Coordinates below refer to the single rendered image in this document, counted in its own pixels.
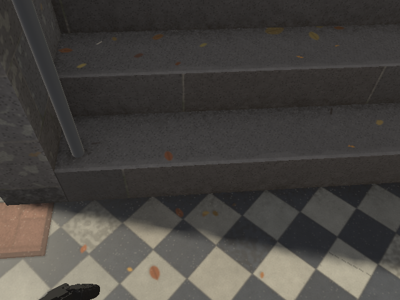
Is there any left robot hand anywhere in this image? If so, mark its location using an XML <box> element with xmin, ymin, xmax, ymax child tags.
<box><xmin>39</xmin><ymin>283</ymin><xmax>100</xmax><ymax>300</ymax></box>

